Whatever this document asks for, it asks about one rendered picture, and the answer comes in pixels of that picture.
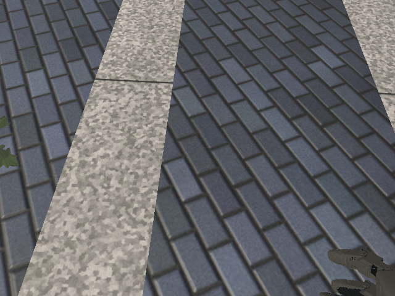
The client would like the right robot hand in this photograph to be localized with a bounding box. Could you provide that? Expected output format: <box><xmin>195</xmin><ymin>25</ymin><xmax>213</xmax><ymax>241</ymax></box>
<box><xmin>320</xmin><ymin>249</ymin><xmax>395</xmax><ymax>296</ymax></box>

